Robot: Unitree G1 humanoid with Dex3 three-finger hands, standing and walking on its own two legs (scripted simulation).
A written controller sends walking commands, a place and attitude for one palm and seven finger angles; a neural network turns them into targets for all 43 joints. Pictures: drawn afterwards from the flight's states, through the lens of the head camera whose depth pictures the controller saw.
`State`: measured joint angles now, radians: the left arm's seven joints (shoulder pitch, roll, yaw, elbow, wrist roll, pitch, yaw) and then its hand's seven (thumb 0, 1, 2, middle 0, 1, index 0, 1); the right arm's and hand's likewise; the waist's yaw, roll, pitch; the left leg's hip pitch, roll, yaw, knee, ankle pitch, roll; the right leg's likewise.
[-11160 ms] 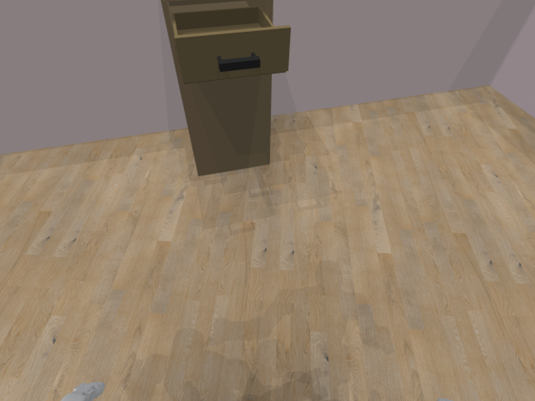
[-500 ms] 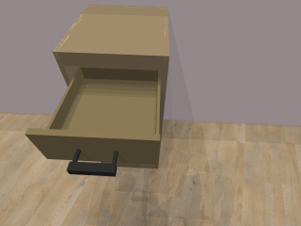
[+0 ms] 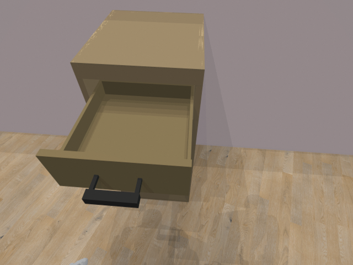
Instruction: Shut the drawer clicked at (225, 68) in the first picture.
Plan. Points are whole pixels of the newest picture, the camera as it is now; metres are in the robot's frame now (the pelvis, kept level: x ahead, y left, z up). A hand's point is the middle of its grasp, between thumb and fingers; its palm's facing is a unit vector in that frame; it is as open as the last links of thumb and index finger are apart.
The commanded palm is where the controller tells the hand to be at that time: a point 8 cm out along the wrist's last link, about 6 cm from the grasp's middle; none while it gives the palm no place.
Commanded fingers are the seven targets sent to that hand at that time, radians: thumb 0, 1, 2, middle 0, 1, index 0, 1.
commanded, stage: raise the hand and make a fist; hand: left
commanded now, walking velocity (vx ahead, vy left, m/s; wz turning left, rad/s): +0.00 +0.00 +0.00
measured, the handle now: (114, 189) +0.28 +0.17 +0.01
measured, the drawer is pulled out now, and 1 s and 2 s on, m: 0.30 0.29 0.29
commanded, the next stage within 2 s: bring the fist close to the handle in 1.78 s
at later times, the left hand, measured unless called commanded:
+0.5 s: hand out of the picture +0.13 +0.14 +0.00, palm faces -0.01 -1.00 -0.06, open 4.9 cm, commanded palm +0.09 +0.19 +0.01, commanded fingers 0.00 0.90 0.90 -0.84 -0.99 -0.84 -0.99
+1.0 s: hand (100, 264) +0.12 +0.14 +0.06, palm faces +0.02 -1.00 -0.08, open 3.1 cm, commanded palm +0.07 +0.18 +0.07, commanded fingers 0.00 0.90 0.90 -1.34 -1.53 -1.34 -1.53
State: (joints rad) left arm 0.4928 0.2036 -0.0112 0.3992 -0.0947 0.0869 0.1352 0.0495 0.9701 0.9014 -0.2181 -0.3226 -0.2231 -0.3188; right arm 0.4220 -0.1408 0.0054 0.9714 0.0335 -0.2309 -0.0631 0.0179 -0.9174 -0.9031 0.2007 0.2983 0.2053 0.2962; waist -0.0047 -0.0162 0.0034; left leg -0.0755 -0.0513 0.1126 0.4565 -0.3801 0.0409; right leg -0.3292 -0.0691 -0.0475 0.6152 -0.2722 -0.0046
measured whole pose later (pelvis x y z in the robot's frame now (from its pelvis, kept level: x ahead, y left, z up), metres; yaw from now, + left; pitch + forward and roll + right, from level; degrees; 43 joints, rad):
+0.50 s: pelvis -0.05 -0.04 -0.06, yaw +5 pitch +10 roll -1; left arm 0.46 0.23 0.09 -0.12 -0.22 -0.36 -0.30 0.01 0.90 0.90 -0.65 -0.79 -0.64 -0.78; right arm 0.18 -0.21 0.04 0.47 0.04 -0.28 0.00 0.01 -0.90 -0.90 0.20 0.30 0.20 0.30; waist 0.04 0.01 -0.10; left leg -0.67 0.02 -0.03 1.06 -0.56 -0.01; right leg -0.78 -0.04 -0.17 0.98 -0.38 -0.06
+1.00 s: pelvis -0.04 -0.02 -0.04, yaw +4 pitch +7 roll -1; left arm 0.68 0.20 0.04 -0.39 -0.18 -0.30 -0.17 0.02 0.90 0.90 -1.15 -1.33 -1.15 -1.33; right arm 0.26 -0.25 -0.01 0.51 0.04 -0.33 -0.01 0.02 -0.90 -0.90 0.20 0.30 0.20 0.30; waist 0.00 0.03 -0.09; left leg -0.49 0.01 0.02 0.90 -0.53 0.03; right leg -0.62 -0.05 -0.13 0.84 -0.34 -0.02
